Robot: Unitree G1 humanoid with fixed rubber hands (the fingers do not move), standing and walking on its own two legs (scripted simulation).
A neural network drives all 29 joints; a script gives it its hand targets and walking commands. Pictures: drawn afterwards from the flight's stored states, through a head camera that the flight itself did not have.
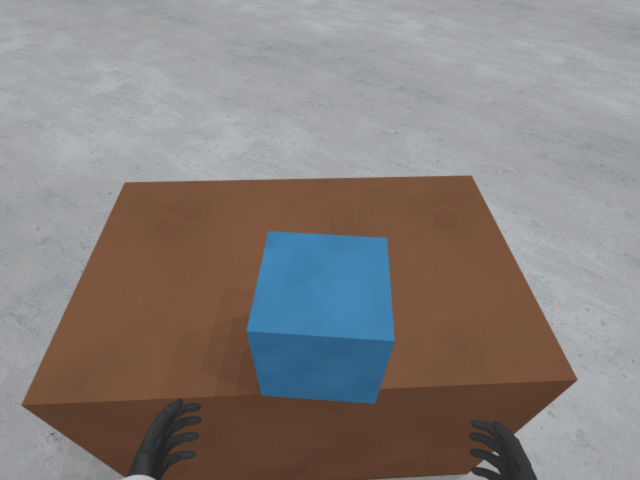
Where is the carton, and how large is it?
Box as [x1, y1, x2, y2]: [246, 231, 394, 403]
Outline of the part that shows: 268,231 246,331 261,395 374,403 394,341 386,238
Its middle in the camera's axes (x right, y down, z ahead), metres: +0.00 +0.13 +0.60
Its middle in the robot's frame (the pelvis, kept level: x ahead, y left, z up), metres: +0.35 +0.03 -0.05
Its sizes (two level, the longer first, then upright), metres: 0.179 0.170 0.199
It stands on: a pedestal, 0.63 m high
